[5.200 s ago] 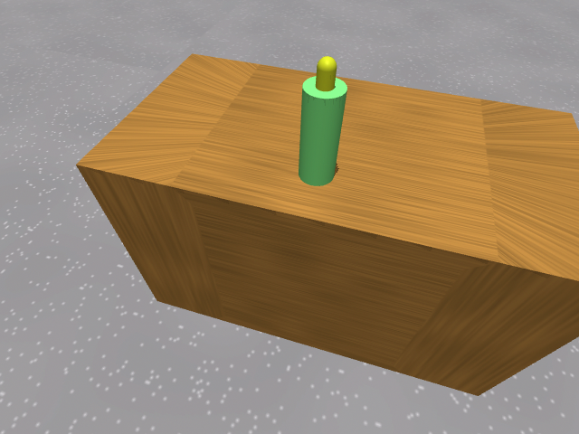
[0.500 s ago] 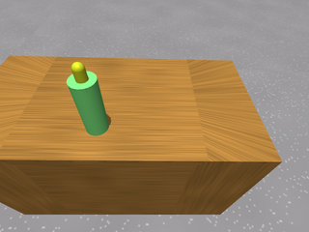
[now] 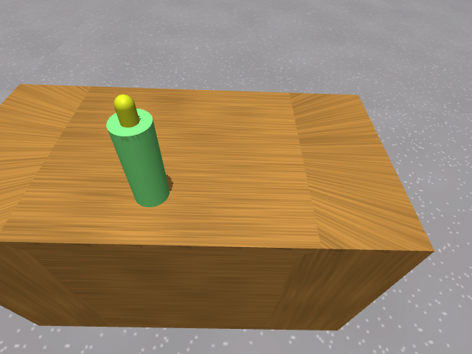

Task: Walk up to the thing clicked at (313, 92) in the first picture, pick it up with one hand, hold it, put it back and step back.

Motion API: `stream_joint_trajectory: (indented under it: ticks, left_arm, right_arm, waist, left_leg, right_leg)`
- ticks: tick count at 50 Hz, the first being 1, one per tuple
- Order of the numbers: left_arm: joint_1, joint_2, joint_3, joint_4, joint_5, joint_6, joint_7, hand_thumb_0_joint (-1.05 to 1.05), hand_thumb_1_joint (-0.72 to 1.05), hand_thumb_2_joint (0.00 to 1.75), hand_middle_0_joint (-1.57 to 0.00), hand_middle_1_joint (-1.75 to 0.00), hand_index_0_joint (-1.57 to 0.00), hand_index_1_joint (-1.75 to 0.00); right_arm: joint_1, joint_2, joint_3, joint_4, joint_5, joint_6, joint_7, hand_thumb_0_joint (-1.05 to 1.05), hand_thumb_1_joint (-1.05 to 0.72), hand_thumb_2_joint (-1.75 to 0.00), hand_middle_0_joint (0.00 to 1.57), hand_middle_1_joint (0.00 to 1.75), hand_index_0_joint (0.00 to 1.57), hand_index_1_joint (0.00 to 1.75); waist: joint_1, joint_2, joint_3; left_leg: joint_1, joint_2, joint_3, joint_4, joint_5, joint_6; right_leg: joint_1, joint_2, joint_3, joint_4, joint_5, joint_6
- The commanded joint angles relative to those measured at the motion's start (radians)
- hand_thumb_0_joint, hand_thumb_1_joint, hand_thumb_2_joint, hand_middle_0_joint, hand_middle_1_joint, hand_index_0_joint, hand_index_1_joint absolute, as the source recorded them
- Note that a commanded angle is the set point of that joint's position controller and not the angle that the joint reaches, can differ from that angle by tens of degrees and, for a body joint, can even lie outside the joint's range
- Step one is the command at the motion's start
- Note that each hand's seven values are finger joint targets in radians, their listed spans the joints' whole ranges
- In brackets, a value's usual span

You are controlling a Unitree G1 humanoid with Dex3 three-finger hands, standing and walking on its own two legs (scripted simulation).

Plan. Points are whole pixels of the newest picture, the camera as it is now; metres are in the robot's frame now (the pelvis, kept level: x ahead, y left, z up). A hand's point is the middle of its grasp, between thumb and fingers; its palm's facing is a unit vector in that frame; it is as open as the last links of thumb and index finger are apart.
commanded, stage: stand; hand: left
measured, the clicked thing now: (139, 153) +0.49 +0.20 +0.05
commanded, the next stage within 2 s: rise first in 0.66 s
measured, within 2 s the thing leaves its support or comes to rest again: neither
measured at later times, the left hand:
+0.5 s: hand out of the picture +0.07 +0.25 -0.16, palm faces -0.05 -0.94 -0.34, open 7.4 cm
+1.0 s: hand (107, 352) +0.16 +0.24 -0.13, palm faces +0.20 -0.93 -0.31, open 10.9 cm
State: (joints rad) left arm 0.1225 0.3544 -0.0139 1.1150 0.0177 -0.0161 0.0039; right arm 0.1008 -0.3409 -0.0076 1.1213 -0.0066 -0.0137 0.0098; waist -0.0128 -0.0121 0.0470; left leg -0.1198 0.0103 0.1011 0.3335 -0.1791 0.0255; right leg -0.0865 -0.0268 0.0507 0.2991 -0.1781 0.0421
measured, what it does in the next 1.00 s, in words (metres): stands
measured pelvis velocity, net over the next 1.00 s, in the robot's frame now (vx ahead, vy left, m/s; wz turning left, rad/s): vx -0.01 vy -0.01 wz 0.04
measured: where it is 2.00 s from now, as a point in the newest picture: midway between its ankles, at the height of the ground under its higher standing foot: outside the picture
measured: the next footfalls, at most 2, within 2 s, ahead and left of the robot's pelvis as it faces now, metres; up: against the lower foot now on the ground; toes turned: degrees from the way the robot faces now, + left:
none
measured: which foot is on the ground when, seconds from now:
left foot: down 0.00-1.00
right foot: down 0.00-1.00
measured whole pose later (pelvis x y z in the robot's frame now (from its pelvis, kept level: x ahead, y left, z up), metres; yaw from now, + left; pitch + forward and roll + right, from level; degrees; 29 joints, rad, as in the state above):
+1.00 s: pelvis -0.01 -0.01 -0.01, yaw +2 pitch +2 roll -1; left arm 0.04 0.30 0.11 0.86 -0.05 -0.09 0.07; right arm 0.06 -0.28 -0.09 0.88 0.06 -0.11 -0.05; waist 0.00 -0.01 0.06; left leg -0.31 0.02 0.05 0.48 -0.21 0.01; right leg -0.26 -0.02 0.01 0.44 -0.23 0.02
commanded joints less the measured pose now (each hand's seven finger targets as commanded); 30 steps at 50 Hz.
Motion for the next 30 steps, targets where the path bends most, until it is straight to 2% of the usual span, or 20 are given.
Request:
stream_joint_trajectory:
  ticks: [1, 3, 12, 21, 30]
  left_arm:
    - [-0.026, 0.204, 0.041, -0.055, -0.003, -0.014, 0.009, 0.0, 0.9, 0.9, -0.2, -0.3, -0.2, -0.3]
    - [-0.019, 0.201, 0.04, -0.053, -0.003, -0.012, 0.007, 0.0, 0.9, 0.9, -0.2, -0.3, -0.2, -0.3]
    - [-0.022, 0.202, 0.041, -0.057, -0.003, -0.017, 0.009, 0.0, 0.9, 0.9, -0.2, -0.3, -0.2, -0.3]
    - [-0.014, 0.2, 0.039, -0.055, -0.004, -0.016, 0.011, 0.0, 0.9, 0.9, -0.2, -0.3, -0.2, -0.3]
    - [-0.014, 0.202, 0.041, -0.054, -0.004, -0.013, 0.008, 0.0, 0.9, 0.9, -0.2, -0.3, -0.2, -0.3]
  right_arm:
    - [-0.034, -0.219, -0.047, -0.057, -0.004, -0.019, -0.012, 0.0, -0.9, -0.9, 0.2, 0.3, 0.2, 0.3]
    - [-0.042, -0.223, -0.047, -0.054, -0.002, -0.019, -0.011, 0.0, -0.9, -0.9, 0.2, 0.3, 0.2, 0.3]
    - [-0.032, -0.219, -0.046, -0.055, -0.003, -0.022, -0.012, 0.0, -0.9, -0.9, 0.2, 0.3, 0.2, 0.3]
    - [-0.028, -0.222, -0.045, -0.051, -0.001, -0.02, -0.014, 0.0, -0.9, -0.9, 0.2, 0.3, 0.2, 0.3]
    - [-0.026, -0.224, -0.045, -0.051, -0.004, -0.02, -0.014, 0.0, -0.9, -0.9, 0.2, 0.3, 0.2, 0.3]
  waist:
    - [0.002, 0.017, -0.064]
    - [0.005, 0.027, -0.048]
    - [0.005, 0.015, -0.086]
    - [0.005, 0.019, -0.086]
    - [0.008, 0.018, -0.062]
  left_leg:
    - [0.055, 0.139, -0.137, -0.074, 0.074, 0.003]
    - [0.049, 0.138, -0.142, -0.084, 0.033, 0.001]
    - [0.078, 0.14, -0.141, -0.059, 0.16, 0.004]
    - [0.086, 0.14, -0.136, -0.049, 0.18, 0.003]
    - [0.059, 0.139, -0.145, -0.072, 0.09, 0.003]
  right_leg:
    - [-0.051, -0.099, 0.06, -0.04, 0.101, -0.056]
    - [-0.067, -0.096, 0.056, -0.045, 0.074, -0.057]
    - [-0.042, -0.102, 0.053, -0.034, 0.146, -0.054]
    - [-0.035, -0.104, 0.053, -0.033, 0.175, -0.054]
    - [-0.048, -0.103, 0.057, -0.047, 0.102, -0.06]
